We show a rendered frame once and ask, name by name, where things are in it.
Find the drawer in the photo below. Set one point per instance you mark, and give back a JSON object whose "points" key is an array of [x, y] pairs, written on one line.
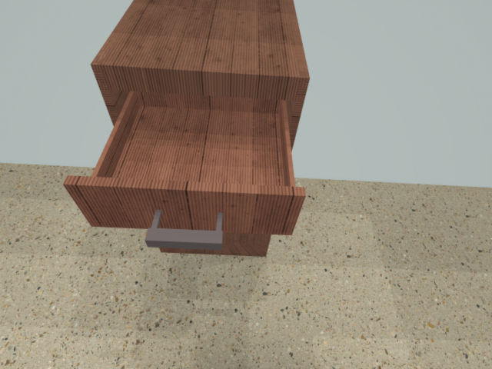
{"points": [[192, 156]]}

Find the cabinet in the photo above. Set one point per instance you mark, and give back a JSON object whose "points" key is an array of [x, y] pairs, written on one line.
{"points": [[228, 48]]}

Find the handle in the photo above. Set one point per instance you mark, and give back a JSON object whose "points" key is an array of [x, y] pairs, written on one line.
{"points": [[183, 238]]}

